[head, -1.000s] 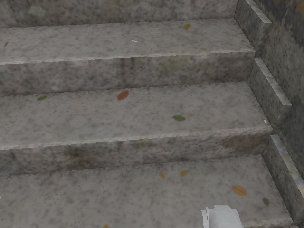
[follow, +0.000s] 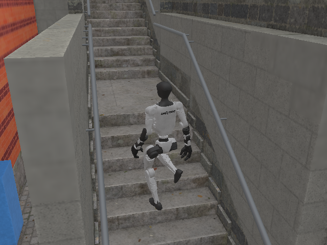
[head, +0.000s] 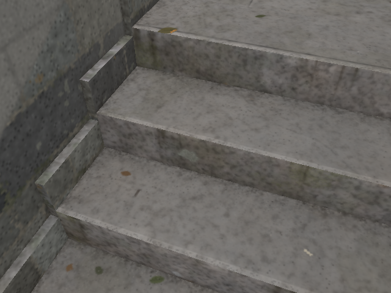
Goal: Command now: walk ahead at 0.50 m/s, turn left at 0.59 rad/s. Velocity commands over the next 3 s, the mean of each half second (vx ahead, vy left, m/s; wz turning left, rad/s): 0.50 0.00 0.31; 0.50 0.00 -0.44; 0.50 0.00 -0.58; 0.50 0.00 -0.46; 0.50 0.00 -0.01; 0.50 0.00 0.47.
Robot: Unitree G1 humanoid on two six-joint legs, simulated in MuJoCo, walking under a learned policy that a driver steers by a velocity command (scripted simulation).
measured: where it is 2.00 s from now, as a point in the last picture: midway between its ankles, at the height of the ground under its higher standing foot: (226, 121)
